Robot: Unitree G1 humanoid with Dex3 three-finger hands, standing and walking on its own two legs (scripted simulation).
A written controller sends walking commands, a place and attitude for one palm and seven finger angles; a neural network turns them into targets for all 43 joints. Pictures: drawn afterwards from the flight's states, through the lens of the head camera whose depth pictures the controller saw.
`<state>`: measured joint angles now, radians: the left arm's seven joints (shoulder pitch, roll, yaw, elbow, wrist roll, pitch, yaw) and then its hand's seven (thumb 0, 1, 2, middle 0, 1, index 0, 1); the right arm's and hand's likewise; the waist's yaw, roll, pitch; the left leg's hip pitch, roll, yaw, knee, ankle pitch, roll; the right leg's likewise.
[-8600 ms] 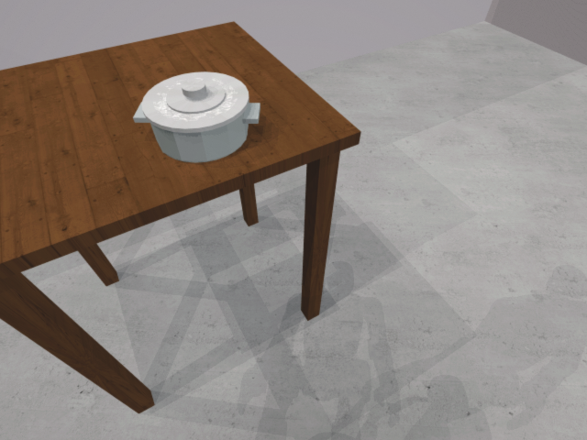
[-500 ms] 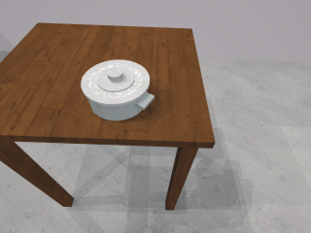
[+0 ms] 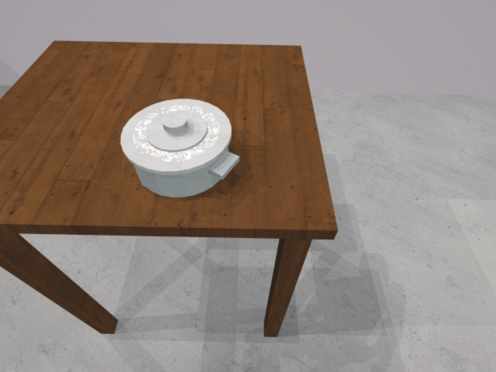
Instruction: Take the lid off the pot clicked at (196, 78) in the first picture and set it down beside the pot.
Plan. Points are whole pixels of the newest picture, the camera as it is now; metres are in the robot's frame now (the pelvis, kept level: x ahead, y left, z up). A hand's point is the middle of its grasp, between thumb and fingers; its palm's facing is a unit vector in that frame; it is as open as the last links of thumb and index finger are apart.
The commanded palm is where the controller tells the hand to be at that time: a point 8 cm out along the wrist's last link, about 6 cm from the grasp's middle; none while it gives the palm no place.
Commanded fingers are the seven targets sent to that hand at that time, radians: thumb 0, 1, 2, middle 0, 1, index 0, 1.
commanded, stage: look again from close up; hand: left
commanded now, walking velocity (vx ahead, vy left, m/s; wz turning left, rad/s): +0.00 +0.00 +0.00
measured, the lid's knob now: (175, 122) +0.46 +0.15 +0.15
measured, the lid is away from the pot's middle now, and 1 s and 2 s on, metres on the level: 0.00 0.00 0.00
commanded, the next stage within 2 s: lift the closed hand beside the body in 0.24 s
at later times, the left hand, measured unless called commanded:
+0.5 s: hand out of the picture +0.13 +0.18 -0.08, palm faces +0.20 -0.93 -0.29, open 6.9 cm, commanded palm +0.09 +0.23 -0.02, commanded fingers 0.00 0.90 0.90 -0.60 -0.73 -0.60 -0.73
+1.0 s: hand out of the picture +0.12 +0.20 +0.07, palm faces +0.35 -0.86 -0.37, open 3.1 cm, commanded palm +0.06 +0.23 +0.11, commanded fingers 0.00 0.90 0.90 -1.30 -1.50 -1.30 -1.50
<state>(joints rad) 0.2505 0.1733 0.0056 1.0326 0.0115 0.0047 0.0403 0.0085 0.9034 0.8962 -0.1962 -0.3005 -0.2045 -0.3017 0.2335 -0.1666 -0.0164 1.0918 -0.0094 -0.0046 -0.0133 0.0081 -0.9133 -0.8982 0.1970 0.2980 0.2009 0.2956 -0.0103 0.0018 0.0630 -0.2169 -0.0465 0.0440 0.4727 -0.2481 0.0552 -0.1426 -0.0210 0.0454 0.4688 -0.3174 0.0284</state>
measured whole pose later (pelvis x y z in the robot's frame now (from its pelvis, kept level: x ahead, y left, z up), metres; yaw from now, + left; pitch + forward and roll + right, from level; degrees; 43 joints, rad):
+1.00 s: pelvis -0.01 -0.04 +0.00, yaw +3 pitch -4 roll +0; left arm 0.66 0.28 0.17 -0.30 -0.04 -0.07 0.06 0.02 0.89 0.90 -1.19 -1.39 -1.20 -1.39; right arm 0.19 -0.20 0.02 0.59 -0.01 -0.13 -0.06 0.01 -0.91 -0.90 0.20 0.30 0.20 0.30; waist 0.08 0.05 0.00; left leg -0.16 0.00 -0.04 0.43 -0.20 0.00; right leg -0.04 0.03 -0.03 0.38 -0.27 -0.03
